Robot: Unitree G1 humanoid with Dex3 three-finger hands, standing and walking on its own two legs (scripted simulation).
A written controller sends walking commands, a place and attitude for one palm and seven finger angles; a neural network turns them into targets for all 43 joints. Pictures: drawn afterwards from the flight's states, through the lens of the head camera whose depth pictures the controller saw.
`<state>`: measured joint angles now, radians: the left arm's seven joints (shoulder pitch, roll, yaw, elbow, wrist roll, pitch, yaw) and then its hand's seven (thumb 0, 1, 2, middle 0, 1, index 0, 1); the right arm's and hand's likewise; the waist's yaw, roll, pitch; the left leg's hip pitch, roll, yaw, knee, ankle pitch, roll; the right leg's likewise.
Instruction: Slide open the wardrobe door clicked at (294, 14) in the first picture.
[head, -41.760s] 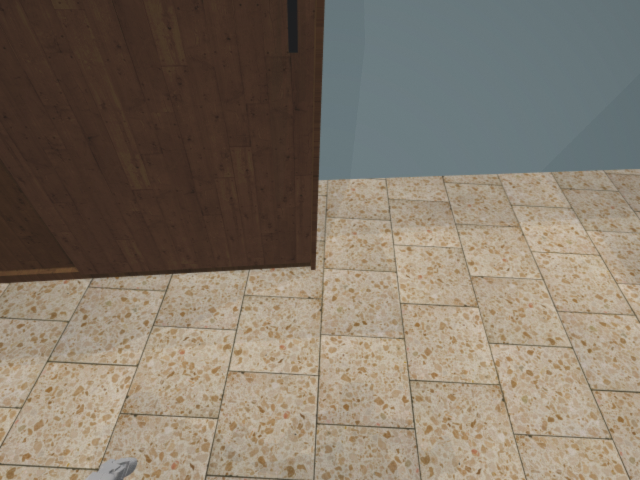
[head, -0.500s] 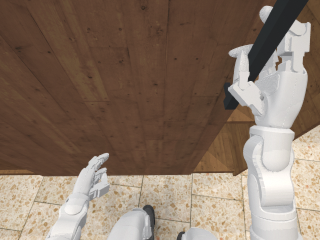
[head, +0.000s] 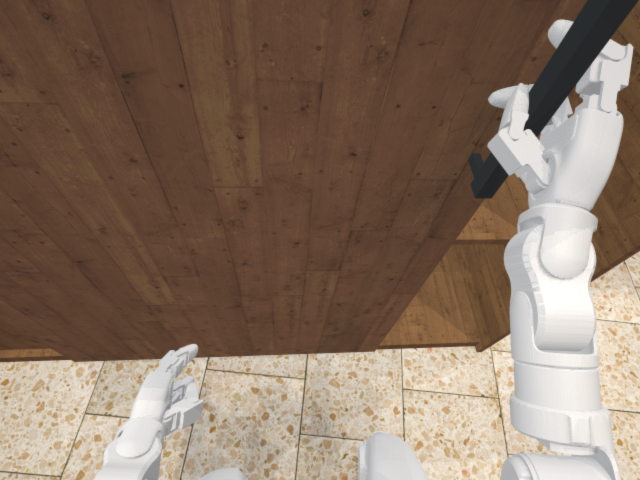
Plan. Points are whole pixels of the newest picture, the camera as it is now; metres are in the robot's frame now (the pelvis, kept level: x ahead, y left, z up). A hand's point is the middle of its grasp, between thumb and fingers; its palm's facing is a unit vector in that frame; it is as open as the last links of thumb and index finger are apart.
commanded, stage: step sideways, sliding the door along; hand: right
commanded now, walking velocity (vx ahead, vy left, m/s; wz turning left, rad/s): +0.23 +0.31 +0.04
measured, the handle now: (551, 63) +0.43 -0.18 +0.27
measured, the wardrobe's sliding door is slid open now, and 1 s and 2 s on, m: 0.35 0.50 0.50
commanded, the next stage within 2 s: stop walking and hold the door there in 0.88 s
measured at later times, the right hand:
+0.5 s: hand (387, 130) +0.38 -0.04 +0.23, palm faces +0.20 +0.98 +0.00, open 7.2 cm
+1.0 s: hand (335, 126) +0.38 +0.00 +0.23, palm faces +0.30 +0.95 +0.04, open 7.2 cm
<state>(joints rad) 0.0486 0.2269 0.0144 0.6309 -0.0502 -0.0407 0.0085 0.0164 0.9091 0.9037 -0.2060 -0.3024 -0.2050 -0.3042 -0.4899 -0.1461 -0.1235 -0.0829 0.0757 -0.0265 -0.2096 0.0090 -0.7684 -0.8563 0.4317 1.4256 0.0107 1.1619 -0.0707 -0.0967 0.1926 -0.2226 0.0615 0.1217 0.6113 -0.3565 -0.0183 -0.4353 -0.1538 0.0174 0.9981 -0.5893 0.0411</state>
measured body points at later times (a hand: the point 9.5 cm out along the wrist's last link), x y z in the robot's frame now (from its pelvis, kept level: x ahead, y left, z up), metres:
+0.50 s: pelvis +0.02 +0.13 +0.02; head +0.10 +0.10 +0.45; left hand +0.26 +0.28 -0.08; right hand +0.36 -0.09 +0.23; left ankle +0.06 +0.30 -0.68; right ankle +0.02 -0.07 -0.72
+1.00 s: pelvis +0.03 +0.21 +0.03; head +0.11 +0.15 +0.47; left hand +0.24 +0.41 -0.05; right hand +0.36 -0.05 +0.23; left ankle -0.02 +0.40 -0.54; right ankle +0.03 +0.10 -0.72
